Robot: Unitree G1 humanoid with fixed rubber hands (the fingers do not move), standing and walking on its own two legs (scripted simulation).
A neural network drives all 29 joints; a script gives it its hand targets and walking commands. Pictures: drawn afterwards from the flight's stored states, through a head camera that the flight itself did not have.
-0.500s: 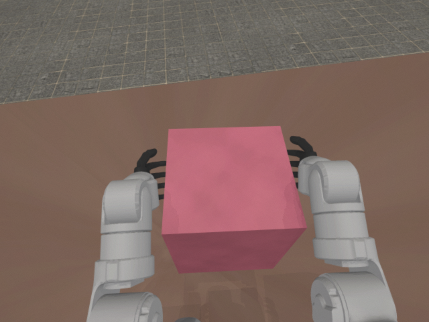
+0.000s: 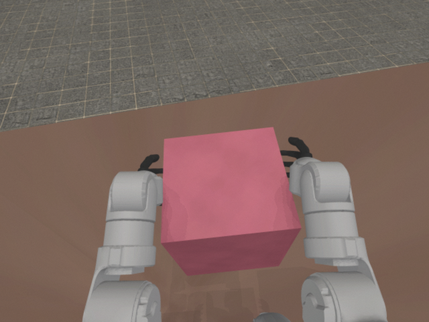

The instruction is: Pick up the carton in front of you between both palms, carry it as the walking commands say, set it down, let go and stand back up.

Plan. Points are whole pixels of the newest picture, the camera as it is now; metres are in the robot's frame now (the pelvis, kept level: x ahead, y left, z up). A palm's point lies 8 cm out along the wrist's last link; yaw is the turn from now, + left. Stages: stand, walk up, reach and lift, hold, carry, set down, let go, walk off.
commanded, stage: carry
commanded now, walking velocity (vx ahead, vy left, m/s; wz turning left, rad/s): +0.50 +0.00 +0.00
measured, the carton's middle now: (226, 208) +0.36 -0.02 -0.02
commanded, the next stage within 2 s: none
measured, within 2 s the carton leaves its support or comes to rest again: neither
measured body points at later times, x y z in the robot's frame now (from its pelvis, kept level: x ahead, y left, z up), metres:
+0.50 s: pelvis +0.28 -0.05 -0.02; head +0.34 -0.05 +0.43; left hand +0.64 +0.12 +0.06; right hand +0.68 -0.17 +0.07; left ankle +0.25 +0.08 -0.67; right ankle +0.30 -0.11 -0.75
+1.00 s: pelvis +0.56 +0.01 -0.04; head +0.61 +0.02 +0.41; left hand +0.93 +0.15 +0.02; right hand +0.93 -0.14 +0.04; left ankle +0.57 +0.07 -0.77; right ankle +0.57 -0.13 -0.70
